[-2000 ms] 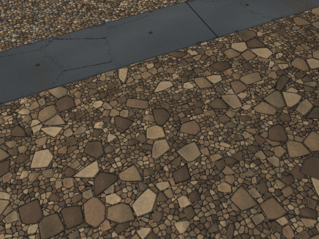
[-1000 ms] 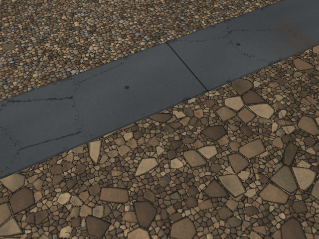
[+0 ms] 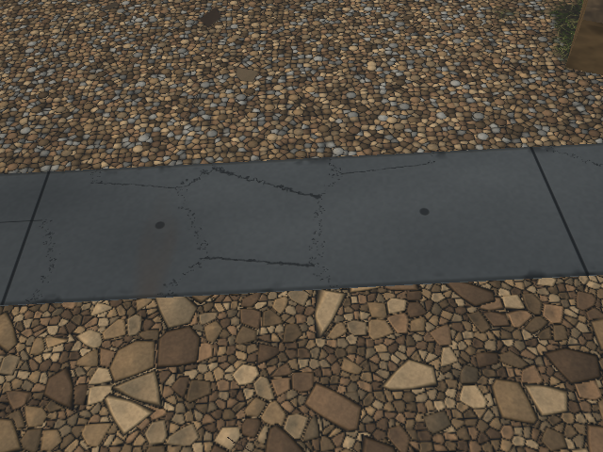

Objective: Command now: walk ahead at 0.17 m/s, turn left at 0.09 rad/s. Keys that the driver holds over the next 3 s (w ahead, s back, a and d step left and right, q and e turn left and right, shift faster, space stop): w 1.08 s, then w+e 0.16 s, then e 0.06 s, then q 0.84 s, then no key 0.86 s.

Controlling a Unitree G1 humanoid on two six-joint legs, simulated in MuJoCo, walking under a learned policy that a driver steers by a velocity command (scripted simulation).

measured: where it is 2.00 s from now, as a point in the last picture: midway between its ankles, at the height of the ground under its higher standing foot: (345, 338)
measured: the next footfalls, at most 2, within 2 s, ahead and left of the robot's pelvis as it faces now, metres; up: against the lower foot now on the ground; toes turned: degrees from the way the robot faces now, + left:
left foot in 0.08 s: +0.01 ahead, +0.13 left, +0.00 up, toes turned -1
right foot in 0.48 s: +0.28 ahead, -0.15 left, +0.00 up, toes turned -3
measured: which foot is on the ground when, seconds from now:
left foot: up 0.00-0.06, down 0.08-0.48, up 0.50-1.00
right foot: down 0.00-0.10, up 0.12-0.46, down 0.48-1.00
